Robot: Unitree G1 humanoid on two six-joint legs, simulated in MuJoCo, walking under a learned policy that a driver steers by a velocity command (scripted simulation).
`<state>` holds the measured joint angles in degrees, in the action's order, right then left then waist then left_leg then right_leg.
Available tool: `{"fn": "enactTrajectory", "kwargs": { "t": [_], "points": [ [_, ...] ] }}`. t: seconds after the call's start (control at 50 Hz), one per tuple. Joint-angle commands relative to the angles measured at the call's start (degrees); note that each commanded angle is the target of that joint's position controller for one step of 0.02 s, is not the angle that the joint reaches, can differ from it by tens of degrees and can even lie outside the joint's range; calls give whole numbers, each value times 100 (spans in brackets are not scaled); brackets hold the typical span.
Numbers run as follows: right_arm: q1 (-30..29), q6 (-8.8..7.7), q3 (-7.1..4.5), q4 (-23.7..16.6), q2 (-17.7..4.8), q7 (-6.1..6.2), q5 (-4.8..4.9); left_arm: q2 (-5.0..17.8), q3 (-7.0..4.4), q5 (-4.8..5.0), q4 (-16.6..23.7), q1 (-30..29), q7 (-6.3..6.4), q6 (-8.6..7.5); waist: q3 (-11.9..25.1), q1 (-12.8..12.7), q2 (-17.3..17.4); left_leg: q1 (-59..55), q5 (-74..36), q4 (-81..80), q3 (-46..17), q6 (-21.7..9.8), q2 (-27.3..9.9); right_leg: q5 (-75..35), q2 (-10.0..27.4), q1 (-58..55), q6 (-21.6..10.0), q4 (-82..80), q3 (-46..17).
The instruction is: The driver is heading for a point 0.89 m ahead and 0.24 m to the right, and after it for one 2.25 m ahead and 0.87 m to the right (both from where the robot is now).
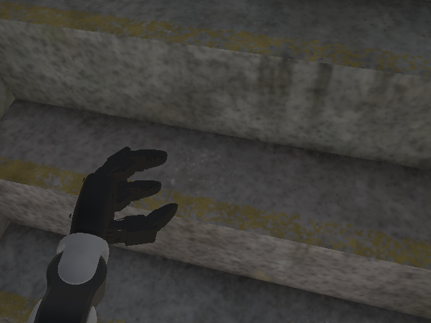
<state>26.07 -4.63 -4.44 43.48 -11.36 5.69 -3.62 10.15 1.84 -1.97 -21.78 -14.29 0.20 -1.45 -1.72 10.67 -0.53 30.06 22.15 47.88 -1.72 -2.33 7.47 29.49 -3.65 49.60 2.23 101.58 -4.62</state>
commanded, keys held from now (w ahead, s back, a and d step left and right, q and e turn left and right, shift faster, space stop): w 0.28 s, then w+e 0.72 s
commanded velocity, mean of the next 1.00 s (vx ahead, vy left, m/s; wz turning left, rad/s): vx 0.50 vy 0.00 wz -0.23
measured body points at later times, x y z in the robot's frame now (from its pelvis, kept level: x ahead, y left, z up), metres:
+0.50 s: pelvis +0.09 -0.01 +0.04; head +0.13 -0.02 +0.49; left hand +0.01 +0.20 -0.09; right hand +0.36 -0.13 -0.03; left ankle +0.20 +0.15 -0.49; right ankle +0.02 -0.13 -0.69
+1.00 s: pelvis +0.23 +0.10 +0.10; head +0.28 +0.10 +0.55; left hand +0.59 +0.15 +0.08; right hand +0.13 -0.19 -0.01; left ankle +0.18 +0.23 -0.60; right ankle +0.13 +0.03 -0.58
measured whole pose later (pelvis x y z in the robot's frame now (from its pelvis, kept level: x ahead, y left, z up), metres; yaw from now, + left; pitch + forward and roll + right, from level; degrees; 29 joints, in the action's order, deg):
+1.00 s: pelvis +0.23 +0.10 +0.10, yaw -17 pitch +6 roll -2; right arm 21.1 -3.7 -2.2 50.6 -19.5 1.9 1.0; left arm 11.7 3.9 -3.4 -30.7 -11.5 -2.6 -0.9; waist 0.2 5.8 0.9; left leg 22.4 1.8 47.3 1.8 -1.9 -3.3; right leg 2.4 -2.3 24.5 -9.0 50.7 3.8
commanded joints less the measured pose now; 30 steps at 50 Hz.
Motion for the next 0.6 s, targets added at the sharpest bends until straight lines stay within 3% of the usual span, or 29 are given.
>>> {"fn": "enactTrajectory", "kwargs": {
  "t": [0.02, 0.04, 0.06, 0.08, 0.1, 0.12, 0.14, 0.16, 0.18, 0.2, 0.22, 0.24, 0.26, 0.28, 0.3, 0.32, 0.34, 0.36, 0.38, 0.42, 0.44, 0.46, 0.5, 0.52, 0.54, 0.56, 0.58, 0.6],
  "points": [
    [-1222, -166, -114, -658, -819, 80, 34, 203, -42, 89, 411, 379, 115, 155, 993, -1285, -496, 376, -3868, -2639, -2228, -752, -1440, -645, 445, -2007, -77, -2878, 385],
    [-1856, -126, 151, -810, -994, -65, 407, 45, 13, -27, -65, 2047, -64, 220, 2019, -2209, 196, 1580, -3954, -1882, -2153, -805, -1333, -1005, 145, -4512, -342, -3273, 752],
    [-2297, -67, 211, -885, -688, -164, 529, 289, -229, -22, -693, 2928, -78, 248, 1767, -2593, -255, 2334, -3773, -284, -1183, -491, -832, -1518, 380, -5516, -609, -4541, 672],
    [-2164, -44, 319, -783, -436, -212, 516, 126, -299, 26, -1200, 3643, -74, 324, 1719, -2782, -353, 2467, -2761, 1236, -537, -284, -397, -1341, 226, -5827, -895, -5610, 785],
    [-1747, -132, 423, -753, 12, -341, 528, 51, -315, -20, -1544, 3372, -109, 294, 1331, -2255, -999, 3621, -664, 3402, -493, -29, 373, -1784, 454, -6316, -1370, -6029, -189],
    [-1723, -190, 455, -845, 223, -435, 568, -34, -254, -189, -1470, 2952, -148, 278, 705, -1920, -1010, 4221, -174, 5309, -687, 204, 365, -2354, 956, -5571, -1531, -6346, -781],
    [-1542, -303, 527, -893, 336, -471, 469, -82, -207, -187, -1534, 2919, -186, 265, 289, -1509, -826, 4685, -124, 6144, -973, 249, 217, -4987, 1377, -5236, -1373, -6550, -918],
    [-361, -291, 541, -738, 294, -554, 413, 57, -254, -12, -1494, 2471, -144, 197, 539, -726, -582, 4708, -44, 6764, -1130, 416, 2, -5421, 1884, -4955, -1564, -6882, -1570],
    [-167, 107, 468, -1104, 504, -519, -294, 493, -526, 180, -1262, 2027, 147, -183, 883, -37, -283, 3697, -581, 5858, -1054, 163, -558, -759, 2588, -3558, -1685, -8066, -3466],
    [-728, 316, 408, -1200, 261, -490, -399, 370, -491, 225, -1290, 1529, 182, -349, 378, -131, -124, 3753, -882, 5952, -761, 187, -739, 1794, 2387, -2665, -1765, -8726, -3563],
    [-879, 456, 283, -1073, 102, -469, -319, 293, -489, 145, -1383, 1398, 192, -423, 183, -221, -222, 3777, -1115, 6487, -694, 172, -579, 2125, 2135, -2371, -1876, -8751, -3391],
    [-1056, 513, 256, -1082, 20, -506, -224, 293, -503, 196, -1650, 1667, 188, -470, -189, -293, -231, 3957, -1142, 6397, -750, 142, -691, 1890, 1854, -2248, -1861, -8729, -2916],
    [-1004, 307, 464, -891, -55, -335, 526, 243, -415, 48, -1883, 2191, 120, -237, -169, -702, -672, 4615, -1433, 7082, -1059, 435, -752, 927, 1864, -2626, -1989, -8622, -2756],
    [-1213, 183, 505, -850, 96, -305, 627, 329, -482, -17, -2124, 2753, 114, -189, -222, -911, -429, 5073, -1583, 7633, -1078, 352, -711, 282, 1838, -3098, -1876, -8540, -2439],
    [-1483, 80, 622, -878, 298, -337, 516, 372, -504, -7, -2298, 3208, 136, -120, -203, -1087, -212, 5467, -1755, 7806, -989, 314, -798, -179, 1718, -3459, -1780, -8371, -2263],
    [-1966, -9, 732, -1086, 388, -391, 473, 434, -511, 15, -2306, 3477, 175, -31, -273, -1188, 171, 5807, -1818, 7145, -978, 312, -1039, -378, 1608, -3792, -1609, -8253, -2011],
    [-2398, -53, 795, -1189, 460, -469, 416, 210, -434, 16, -2355, 3659, 191, 26, -163, -1325, 395, 5843, -1945, 6906, -632, 365, -1186, -704, 1541, -3873, -1570, -8191, -1952],
    [-2507, -76, 826, -1203, 515, -538, 329, 90, -402, 54, -2405, 3762, 219, 38, 34, -1304, 469, 5717, -2143, 6762, -266, 445, -1433, -1037, 1525, -3841, -1553, -8091, -1969],
    [-2505, -79, 855, -1233, 570, -574, 289, 80, -400, 85, -2417, 3813, 246, 26, 177, -1269, 347, 5513, -2334, 6642, -114, 507, -1607, -1125, 1519, -3701, -1594, -8094, -2000],
    [-2815, -104, 827, -1373, 468, -592, 334, 114, -367, 120, -2427, 3867, 186, -4, 234, -1342, 207, 4813, -2433, 6123, 29, 513, -1731, -1045, 1506, -3368, -1719, -8399, -2134],
    [-2988, -138, 842, -1490, 423, -612, 332, 345, -438, 153, -2347, 3775, 219, -34, 420, -1392, 155, 4191, -2493, 5179, 30, 536, -1857, -1193, 1479, -3403, -1733, -8448, -1946],
    [-3442, -185, 945, -1617, 521, -713, 265, 432, -469, 170, -2478, 4287, 250, -66, 778, -1744, 30, 3741, -2418, 4432, 370, 490, -1783, -1352, 1584, -3840, -1889, -8754, -1916],
    [-4296, -179, 1013, -1846, 730, -826, 412, 357, -467, 191, -2614, 4832, 312, -28, 478, -2007, -225, 3127, -1985, 2619, 657, 538, -1648, -1875, 1672, -4336, -1992, -9244, -1855],
    [-4571, -204, 1079, -1987, 913, -966, 271, 368, -453, 193, -2920, 5293, 331, 75, 523, -2148, -587, 3183, -1335, 2783, 1021, 474, -1412, -3553, 1824, -5057, -2130, -9512, -1871],
    [-4751, -249, 1127, -2145, 884, -1024, 319, 511, -520, 186, -3105, 5784, 405, 227, 375, -2180, -690, 3647, 68, 2105, 1218, 546, -1314, -4047, 1833, -6128, -2067, -9442, -1569],
    [-4891, -329, 1061, -2282, 620, -1030, 237, 387, -484, 206, -3253, 6072, 368, 313, 164, -2198, -555, 3834, 649, 1785, 1465, 491, -1042, -5952, 1605, -6901, -1833, -9029, -1342],
    [-4648, -396, 1020, -2287, 529, -956, 286, 352, -443, 128, -3206, 5641, 347, 325, 207, -1806, -852, 2410, 781, 696, 1449, 439, -797, -7484, 1492, -6307, -1605, -8725, -1133],
    [-3657, -410, 698, -1953, -239, -815, 304, 451, -399, 18, -3115, 5167, 297, 203, 864, -1392, -919, 123, -818, -786, 1054, 320, -550, -9552, 1275, -5913, -1468, -7995, -870]
  ]
}}
Next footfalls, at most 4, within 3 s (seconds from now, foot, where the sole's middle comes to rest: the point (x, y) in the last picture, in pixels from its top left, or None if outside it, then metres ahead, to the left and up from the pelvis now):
0.12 right None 0.06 -0.13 -0.73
0.52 left None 0.23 0.17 -0.58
0.68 left None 0.20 0.21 -0.73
1.04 right None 0.10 0.01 -0.71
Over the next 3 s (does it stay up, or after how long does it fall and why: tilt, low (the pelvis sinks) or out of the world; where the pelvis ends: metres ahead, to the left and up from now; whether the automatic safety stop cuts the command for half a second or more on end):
stays up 0.12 0.38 -0.01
